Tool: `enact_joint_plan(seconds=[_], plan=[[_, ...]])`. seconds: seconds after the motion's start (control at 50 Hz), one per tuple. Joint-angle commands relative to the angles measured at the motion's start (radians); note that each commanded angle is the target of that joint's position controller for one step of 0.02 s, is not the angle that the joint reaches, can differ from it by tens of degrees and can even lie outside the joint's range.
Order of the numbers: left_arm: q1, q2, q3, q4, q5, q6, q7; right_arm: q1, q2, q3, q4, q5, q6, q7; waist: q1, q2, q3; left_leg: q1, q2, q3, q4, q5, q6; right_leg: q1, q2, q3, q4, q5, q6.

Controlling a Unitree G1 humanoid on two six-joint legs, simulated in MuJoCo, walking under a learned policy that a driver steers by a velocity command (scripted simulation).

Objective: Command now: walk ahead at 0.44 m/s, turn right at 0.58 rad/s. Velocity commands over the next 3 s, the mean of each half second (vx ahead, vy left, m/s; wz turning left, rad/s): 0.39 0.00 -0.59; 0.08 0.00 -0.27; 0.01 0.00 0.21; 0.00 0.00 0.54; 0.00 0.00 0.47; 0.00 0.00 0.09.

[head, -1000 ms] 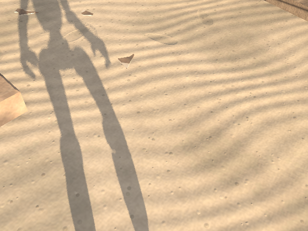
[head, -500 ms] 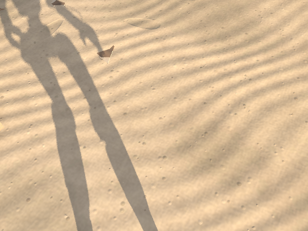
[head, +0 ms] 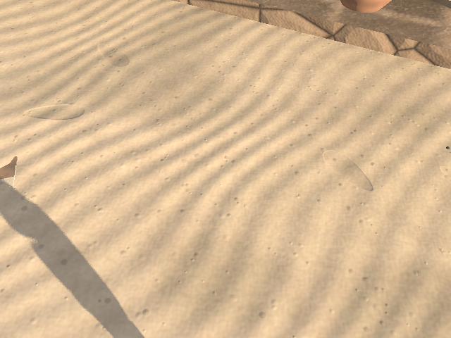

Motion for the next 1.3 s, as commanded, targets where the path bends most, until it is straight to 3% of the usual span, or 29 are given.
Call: enact_joint_plan(seconds=[0.02,0.14,0.16,0.2,0.22,0.24,0.26,0.28,0.3,0.34,0.4,0.48,0.56,0.64,0.66,0.68,0.7,0.72,0.74,0.8,0.84,0.9,0.94,0.98,1.0,1.02,1.08,1.16,1.3], plan=[[-0.198,0.012,-0.012,-0.130,-0.004,-0.024,-0.020,-0.014,-0.185,-0.051,-0.044,0.007,-0.007,0.001,-0.037,0.166,0.136,0.021,0.222,-0.108,-0.158,0.061,0.148,-0.107,-0.024,-0.052,-0.154,0.032,0.007],[-0.240,0.022,-0.018,-0.166,-0.008,-0.026,-0.049,-0.005,-0.233,-0.074,0.003,0.045,0.014,0.014,-0.018,0.166,0.155,0.076,0.266,-0.003,-0.077,0.300,0.126,0.071,0.000,-0.154,-0.369,-0.128,-0.097],[-0.195,0.045,-0.006,-0.160,-0.004,-0.025,-0.048,-0.017,-0.250,-0.079,0.006,0.049,0.017,0.013,0.020,0.180,0.113,0.076,0.263,0.028,0.010,0.537,0.114,0.171,0.037,-0.183,-0.394,-0.158,-0.124],[0.115,0.149,0.055,-0.071,-0.006,-0.016,-0.029,-0.015,-0.229,-0.068,0.002,0.050,0.019,0.005,0.182,0.125,-0.093,-0.063,0.191,0.118,0.427,0.801,0.056,0.650,0.131,-0.202,-0.482,-0.070,-0.195],[0.251,0.232,0.077,-0.047,-0.019,-0.005,-0.004,0.009,-0.134,-0.034,-0.031,0.003,0.010,0.008,0.205,-0.072,-0.198,-0.382,0.137,0.099,0.763,0.147,0.006,0.972,-0.080,0.113,-0.474,-0.070,-0.264],[0.214,0.320,0.076,-0.080,-0.017,-0.023,-0.005,0.016,-0.063,-0.004,-0.109,-0.001,-0.025,0.010,0.133,-0.278,-0.356,-0.712,-0.065,-0.082,1.067,-0.342,-0.047,1.159,-0.303,0.744,-0.684,-0.365,-0.468],[0.220,0.221,0.052,-0.079,-0.006,-0.039,-0.012,-0.109,-0.176,-0.030,-0.117,0.044,-0.055,0.016,0.209,-0.107,-0.311,-0.814,-0.017,-0.211,1.128,-0.255,-0.033,1.114,-0.303,0.710,-0.771,-0.379,-0.428],[0.191,0.170,0.035,-0.060,-0.001,-0.052,-0.010,-0.158,-0.185,-0.030,-0.135,0.063,-0.069,0.020,0.188,-0.097,-0.173,-0.857,0.022,-0.185,1.095,-0.168,-0.008,1.001,-0.270,0.561,-0.754,-0.292,-0.392],[0.116,0.145,0.024,-0.072,0.002,-0.057,-0.009,-0.157,-0.178,-0.028,-0.120,0.040,-0.072,0.010,0.135,-0.008,-0.084,-0.792,0.061,-0.181,1.020,-0.093,-0.006,0.832,-0.223,0.434,-0.740,-0.098,-0.358],[0.002,0.113,0.011,-0.097,0.019,-0.055,-0.001,-0.132,-0.187,-0.039,-0.101,0.002,-0.051,0.008,0.055,-0.018,-0.019,-0.640,0.092,-0.181,0.919,-0.037,-0.025,0.610,-0.149,0.266,-0.743,0.265,-0.331],[-0.013,0.134,0.020,-0.069,0.020,-0.058,0.018,-0.117,-0.145,-0.030,-0.086,-0.010,-0.019,0.010,0.024,-0.003,-0.010,-0.567,0.049,-0.142,0.808,0.014,-0.065,0.483,-0.105,0.154,-0.737,0.580,-0.334],[0.021,0.143,0.024,-0.028,-0.003,-0.029,0.046,-0.261,-0.085,-0.005,-0.125,-0.009,-0.016,0.014,0.067,-0.038,-0.026,-0.490,-0.035,-0.123,0.488,0.237,-0.074,0.432,-0.020,0.091,-0.684,0.559,-0.261],[0.075,0.144,0.025,0.002,-0.007,-0.002,0.065,-0.354,-0.108,-0.008,-0.141,0.010,-0.018,0.041,0.109,-0.054,-0.049,-0.431,-0.073,-0.157,0.287,0.341,-0.053,0.515,-0.058,0.190,-0.632,0.390,-0.226],[0.038,0.100,0.008,0.002,0.006,-0.002,0.065,-0.271,-0.142,-0.029,-0.123,-0.012,-0.036,0.044,0.050,-0.064,-0.060,-0.300,-0.053,-0.155,0.129,0.380,0.028,0.594,-0.047,0.250,-0.444,0.386,-0.185],[0.057,0.063,-0.005,-0.013,0.020,-0.008,0.060,-0.237,-0.178,-0.034,-0.131,-0.031,-0.044,0.037,0.046,0.005,-0.140,-0.116,0.052,-0.233,0.140,0.693,0.079,0.539,0.023,0.220,-0.305,0.258,-0.148],[0.203,0.031,-0.018,0.004,0.023,-0.014,0.057,-0.215,-0.212,-0.035,-0.140,-0.055,-0.035,0.029,0.096,0.222,-0.247,0.160,0.282,-0.482,0.198,1.080,0.259,0.331,0.142,0.155,-0.041,-0.279,-0.077],[0.259,0.079,-0.018,0.022,0.017,-0.011,0.052,-0.176,-0.136,-0.023,-0.117,-0.027,-0.017,0.032,0.092,0.303,-0.345,0.213,0.387,-0.684,0.164,0.935,0.364,0.244,0.152,0.140,0.099,-0.621,-0.034],[0.216,0.150,0.004,0.036,0.007,0.007,0.051,-0.206,-0.099,-0.010,-0.128,0.004,-0.005,0.037,0.076,0.173,-0.267,0.122,0.346,-0.658,0.129,0.649,0.336,0.214,0.109,0.150,0.174,-0.587,-0.007],[0.137,0.150,0.009,0.028,0.000,0.029,0.058,-0.241,-0.090,-0.007,-0.131,0.006,0.009,0.037,0.069,0.116,-0.181,0.041,0.287,-0.585,0.099,0.438,0.285,0.183,0.090,0.112,0.208,-0.531,0.014],[0.112,0.078,-0.004,0.034,0.009,0.071,0.063,-0.363,-0.088,0.001,-0.128,-0.008,0.035,0.041,0.115,0.155,-0.020,-0.263,0.143,-0.384,-0.011,0.118,0.192,0.310,0.037,0.028,-0.024,-0.422,0.032],[0.118,0.028,-0.020,0.047,0.017,0.060,0.061,-0.363,-0.090,-0.004,-0.118,-0.011,0.042,0.038,0.101,0.203,-0.033,-0.281,0.101,-0.313,-0.013,0.135,0.190,0.401,0.039,-0.026,-0.184,-0.396,0.030],[0.112,0.030,-0.019,0.064,0.021,0.047,0.053,-0.330,-0.101,-0.007,-0.097,0.007,0.049,0.032,0.090,0.188,-0.076,-0.242,0.120,-0.320,0.019,0.060,0.203,0.492,0.035,-0.041,-0.397,-0.224,-0.001],[0.109,0.032,-0.019,0.071,0.034,0.044,0.047,-0.310,-0.084,0.003,-0.082,0.013,0.052,0.030,0.101,0.164,-0.056,-0.309,0.095,-0.304,0.022,-0.103,0.147,0.582,0.039,-0.050,-0.539,-0.105,-0.041],[0.056,0.113,-0.005,0.051,0.044,0.042,0.051,-0.267,-0.073,0.007,-0.076,-0.005,0.044,0.038,0.046,0.012,0.013,-0.346,0.007,-0.210,0.070,-0.208,0.044,0.498,-0.057,0.078,-0.580,-0.212,-0.116],[0.045,0.071,-0.013,0.062,0.039,0.035,0.049,-0.297,-0.066,0.009,-0.076,-0.011,0.042,0.039,0.055,-0.036,0.032,-0.252,-0.025,-0.161,0.115,-0.126,0.011,0.383,-0.046,0.078,-0.620,-0.377,-0.133],[0.029,0.035,-0.026,0.063,0.044,0.025,0.048,-0.309,-0.055,0.010,-0.076,-0.009,0.041,0.038,0.052,-0.052,0.043,-0.197,-0.030,-0.154,0.151,-0.056,0.006,0.335,-0.040,0.079,-0.650,-0.419,-0.120],[0.018,0.028,-0.030,0.070,0.041,-0.004,0.049,-0.270,-0.054,0.007,-0.048,-0.002,0.042,0.029,0.044,-0.049,0.048,-0.165,-0.026,-0.153,0.183,0.065,0.025,0.344,-0.031,0.067,-0.640,-0.288,-0.085],[0.066,0.071,-0.015,0.080,0.030,-0.009,0.062,-0.289,-0.078,-0.002,-0.045,0.015,0.044,0.028,0.078,-0.008,0.045,-0.252,-0.036,-0.161,0.223,0.174,0.037,0.450,-0.022,0.036,-0.584,-0.141,-0.089],[0.059,0.101,0.016,0.045,0.021,0.019,0.098,-0.266,-0.086,-0.025,-0.084,0.026,0.074,0.039,0.088,-0.090,0.014,-0.409,-0.061,-0.126,0.433,0.065,0.031,0.539,-0.210,0.117,-0.559,0.186,-0.217]])
Next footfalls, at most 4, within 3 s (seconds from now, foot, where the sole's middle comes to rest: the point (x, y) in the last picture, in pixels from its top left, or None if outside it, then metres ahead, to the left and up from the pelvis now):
0.20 right None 0.23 -0.17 -0.78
0.66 left None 0.51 -0.08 -0.78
0.96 right None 0.34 -0.27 -0.78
1.74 right None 0.42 -0.29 -0.78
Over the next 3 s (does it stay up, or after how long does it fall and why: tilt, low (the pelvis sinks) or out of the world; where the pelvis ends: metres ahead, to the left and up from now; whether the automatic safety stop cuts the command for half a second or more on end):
stays up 0.40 -0.16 -0.01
